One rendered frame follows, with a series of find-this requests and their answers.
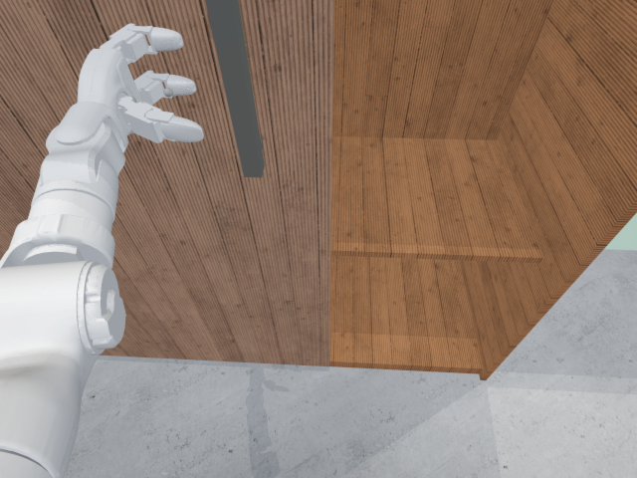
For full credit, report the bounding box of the wardrobe door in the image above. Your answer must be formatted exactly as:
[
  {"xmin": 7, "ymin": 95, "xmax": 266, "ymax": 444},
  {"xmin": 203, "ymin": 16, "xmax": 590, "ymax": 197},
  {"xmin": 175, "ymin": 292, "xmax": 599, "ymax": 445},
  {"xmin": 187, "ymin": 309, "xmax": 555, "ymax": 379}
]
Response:
[{"xmin": 0, "ymin": 0, "xmax": 334, "ymax": 366}]

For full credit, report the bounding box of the handle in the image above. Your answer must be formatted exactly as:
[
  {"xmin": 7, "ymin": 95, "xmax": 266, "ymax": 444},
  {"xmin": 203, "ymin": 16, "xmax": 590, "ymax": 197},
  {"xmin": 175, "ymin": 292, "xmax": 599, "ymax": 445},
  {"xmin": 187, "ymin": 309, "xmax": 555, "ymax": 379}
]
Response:
[{"xmin": 206, "ymin": 0, "xmax": 265, "ymax": 177}]

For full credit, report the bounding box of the left robot forearm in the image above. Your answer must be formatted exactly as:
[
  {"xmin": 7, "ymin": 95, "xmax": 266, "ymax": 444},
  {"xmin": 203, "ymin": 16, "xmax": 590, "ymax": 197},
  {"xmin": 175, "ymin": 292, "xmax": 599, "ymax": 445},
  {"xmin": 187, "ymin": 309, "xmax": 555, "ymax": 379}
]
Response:
[{"xmin": 0, "ymin": 102, "xmax": 128, "ymax": 269}]

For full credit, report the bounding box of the robot left hand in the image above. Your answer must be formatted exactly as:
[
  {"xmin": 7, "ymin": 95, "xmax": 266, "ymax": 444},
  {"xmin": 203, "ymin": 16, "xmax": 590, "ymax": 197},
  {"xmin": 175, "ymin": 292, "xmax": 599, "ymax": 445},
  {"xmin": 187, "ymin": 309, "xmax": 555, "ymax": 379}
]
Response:
[{"xmin": 78, "ymin": 23, "xmax": 204, "ymax": 143}]

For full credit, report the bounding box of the left robot upper arm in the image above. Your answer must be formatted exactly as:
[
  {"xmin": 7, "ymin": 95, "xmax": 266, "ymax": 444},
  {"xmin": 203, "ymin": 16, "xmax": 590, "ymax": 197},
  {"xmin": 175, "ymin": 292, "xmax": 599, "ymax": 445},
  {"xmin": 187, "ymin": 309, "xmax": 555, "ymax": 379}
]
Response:
[{"xmin": 0, "ymin": 260, "xmax": 125, "ymax": 478}]

